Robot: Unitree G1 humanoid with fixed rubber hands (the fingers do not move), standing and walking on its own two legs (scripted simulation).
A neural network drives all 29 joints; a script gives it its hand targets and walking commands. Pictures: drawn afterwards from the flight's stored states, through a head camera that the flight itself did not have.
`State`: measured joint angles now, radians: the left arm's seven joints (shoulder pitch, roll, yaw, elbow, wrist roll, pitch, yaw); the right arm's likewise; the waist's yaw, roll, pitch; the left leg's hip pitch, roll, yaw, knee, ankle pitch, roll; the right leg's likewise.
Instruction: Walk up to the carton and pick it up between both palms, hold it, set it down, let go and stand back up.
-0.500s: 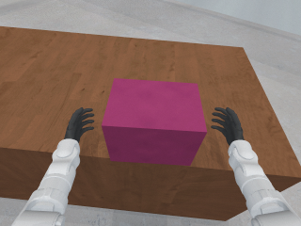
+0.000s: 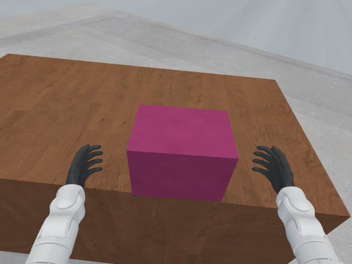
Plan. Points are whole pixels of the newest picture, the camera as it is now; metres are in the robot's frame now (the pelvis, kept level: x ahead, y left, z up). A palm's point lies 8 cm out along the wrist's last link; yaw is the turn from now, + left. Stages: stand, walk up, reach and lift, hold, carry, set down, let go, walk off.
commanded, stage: set down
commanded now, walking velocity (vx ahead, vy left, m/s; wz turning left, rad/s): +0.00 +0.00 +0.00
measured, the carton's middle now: (180, 153) +0.41 -0.01 +0.02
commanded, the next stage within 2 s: let go in 1.66 s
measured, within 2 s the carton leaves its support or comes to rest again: neither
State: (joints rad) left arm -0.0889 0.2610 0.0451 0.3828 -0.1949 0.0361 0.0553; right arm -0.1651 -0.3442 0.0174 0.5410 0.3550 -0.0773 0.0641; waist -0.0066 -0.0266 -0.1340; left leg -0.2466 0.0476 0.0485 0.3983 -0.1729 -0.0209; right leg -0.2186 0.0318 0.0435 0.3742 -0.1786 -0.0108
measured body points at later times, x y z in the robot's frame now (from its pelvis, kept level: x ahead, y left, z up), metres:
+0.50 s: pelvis +0.01 +0.00 +0.00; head -0.03 +0.01 +0.45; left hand +0.21 +0.24 +0.04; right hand +0.21 -0.23 +0.04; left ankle +0.02 +0.13 -0.74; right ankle +0.01 -0.12 -0.74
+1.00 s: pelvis +0.02 +0.00 +0.00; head +0.03 +0.02 +0.45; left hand +0.24 +0.24 +0.00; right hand +0.22 -0.22 +0.02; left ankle +0.02 +0.13 -0.74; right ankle +0.01 -0.12 -0.74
